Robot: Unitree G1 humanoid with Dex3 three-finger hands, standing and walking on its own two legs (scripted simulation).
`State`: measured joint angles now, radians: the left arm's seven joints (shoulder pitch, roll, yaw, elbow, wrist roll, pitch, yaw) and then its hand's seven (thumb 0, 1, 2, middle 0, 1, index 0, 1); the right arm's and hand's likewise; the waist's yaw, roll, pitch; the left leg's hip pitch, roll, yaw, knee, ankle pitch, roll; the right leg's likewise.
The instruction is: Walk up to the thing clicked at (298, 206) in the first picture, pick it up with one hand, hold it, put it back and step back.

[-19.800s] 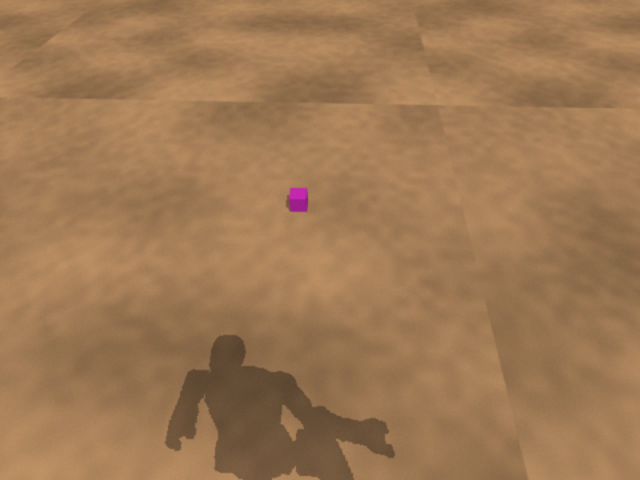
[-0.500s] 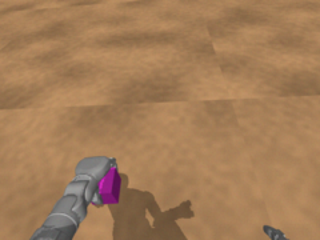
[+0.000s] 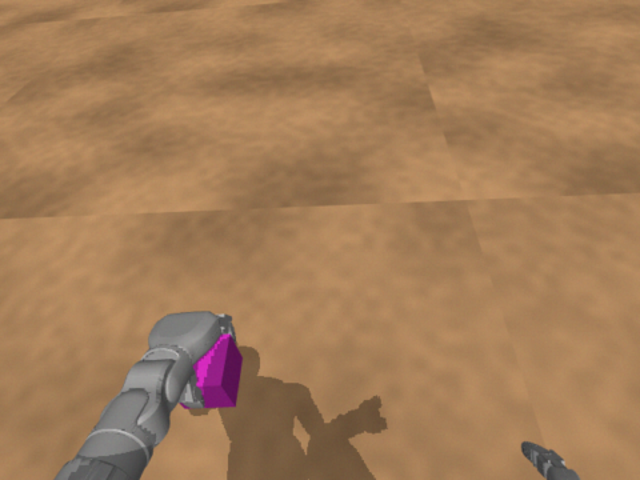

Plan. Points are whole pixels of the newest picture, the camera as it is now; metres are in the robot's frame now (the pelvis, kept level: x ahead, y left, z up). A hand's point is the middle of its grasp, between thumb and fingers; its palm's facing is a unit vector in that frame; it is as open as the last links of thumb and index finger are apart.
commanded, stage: hold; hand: left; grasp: from above
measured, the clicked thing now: (207, 371) +0.30 +0.22 -0.07
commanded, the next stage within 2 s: crouch in 0.20 s
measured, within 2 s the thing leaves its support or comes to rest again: neither
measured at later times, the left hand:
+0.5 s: hand (197, 365) +0.29 +0.23 -0.05, palm faces -0.45 -0.05 -0.89, open 10.6 cm
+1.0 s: hand (232, 383) +0.35 +0.24 -0.25, palm faces -0.41 +0.04 -0.91, open 10.6 cm
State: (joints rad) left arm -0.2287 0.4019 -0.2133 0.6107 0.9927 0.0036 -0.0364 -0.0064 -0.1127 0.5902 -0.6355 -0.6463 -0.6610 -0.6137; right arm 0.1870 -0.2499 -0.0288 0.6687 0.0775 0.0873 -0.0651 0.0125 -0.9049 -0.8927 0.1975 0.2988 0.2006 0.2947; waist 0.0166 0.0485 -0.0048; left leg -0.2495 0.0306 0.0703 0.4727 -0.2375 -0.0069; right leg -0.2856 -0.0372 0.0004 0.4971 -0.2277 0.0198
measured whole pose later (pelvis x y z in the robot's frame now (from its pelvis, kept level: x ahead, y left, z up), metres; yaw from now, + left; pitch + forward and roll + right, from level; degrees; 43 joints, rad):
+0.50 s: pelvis +0.01 +0.00 +0.00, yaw +0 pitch +2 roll +0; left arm -0.24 0.39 -0.21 0.66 1.01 -0.01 0.00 -0.01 -0.10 0.58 -0.63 -0.65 -0.65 -0.62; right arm 0.19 -0.25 -0.04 0.66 0.07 0.10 -0.06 0.01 -0.90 -0.89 0.20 0.30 0.20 0.29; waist 0.01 0.04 0.00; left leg -0.25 0.03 0.07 0.47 -0.24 0.00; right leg -0.28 -0.04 0.00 0.49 -0.23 0.02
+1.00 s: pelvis -0.04 +0.01 -0.14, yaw +1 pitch +26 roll -2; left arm -0.66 0.42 -0.10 1.23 1.17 -0.04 0.39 -0.01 -0.09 0.57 -0.62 -0.65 -0.65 -0.62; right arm 0.26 -0.27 -0.08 0.73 -0.02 0.02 -0.02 0.01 -0.90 -0.89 0.20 0.30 0.20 0.29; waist -0.12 0.02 -0.17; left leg -1.27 0.05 0.01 1.36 -0.54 0.01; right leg -1.26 -0.04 -0.02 1.31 -0.50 0.03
